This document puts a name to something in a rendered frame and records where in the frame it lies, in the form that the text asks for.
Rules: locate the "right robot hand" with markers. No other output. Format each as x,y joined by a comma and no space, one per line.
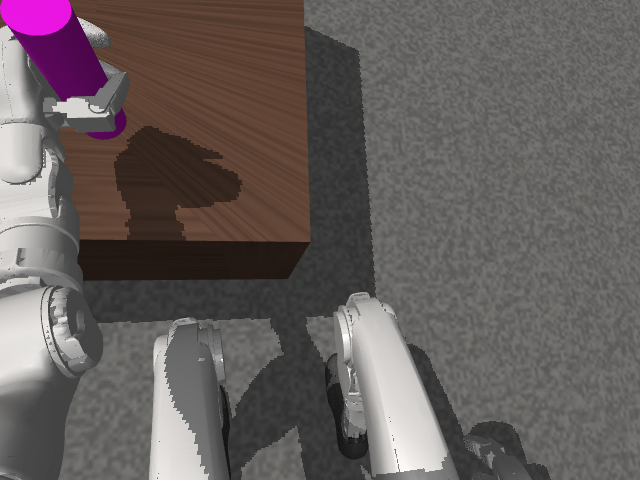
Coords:
505,467

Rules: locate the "left robot arm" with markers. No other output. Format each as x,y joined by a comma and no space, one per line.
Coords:
48,336

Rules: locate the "left robot hand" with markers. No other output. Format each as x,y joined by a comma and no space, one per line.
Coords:
27,97

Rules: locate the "can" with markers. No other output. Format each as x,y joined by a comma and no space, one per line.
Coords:
53,37

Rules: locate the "right robot foot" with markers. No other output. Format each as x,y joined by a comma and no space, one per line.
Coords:
351,448

